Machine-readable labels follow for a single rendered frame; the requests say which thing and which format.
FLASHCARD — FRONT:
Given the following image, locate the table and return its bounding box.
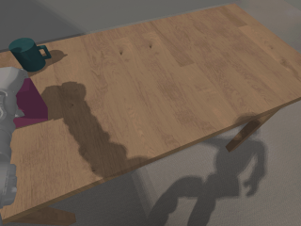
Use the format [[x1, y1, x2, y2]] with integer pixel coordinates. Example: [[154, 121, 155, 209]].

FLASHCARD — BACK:
[[0, 3, 301, 226]]

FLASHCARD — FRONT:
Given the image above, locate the robot left forearm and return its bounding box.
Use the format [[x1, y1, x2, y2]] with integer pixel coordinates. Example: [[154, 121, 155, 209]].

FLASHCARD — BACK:
[[0, 88, 17, 163]]

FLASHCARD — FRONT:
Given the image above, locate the sponge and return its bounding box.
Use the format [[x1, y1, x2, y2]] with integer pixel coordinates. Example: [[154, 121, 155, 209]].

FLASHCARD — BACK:
[[13, 77, 48, 128]]

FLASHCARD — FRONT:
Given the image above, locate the left robot upper arm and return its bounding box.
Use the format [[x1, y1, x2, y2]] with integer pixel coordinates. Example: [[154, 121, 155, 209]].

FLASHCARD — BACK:
[[0, 161, 18, 226]]

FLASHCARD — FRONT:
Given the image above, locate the robot left hand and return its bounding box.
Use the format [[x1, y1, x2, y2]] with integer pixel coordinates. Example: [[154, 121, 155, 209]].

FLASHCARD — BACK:
[[0, 66, 29, 119]]

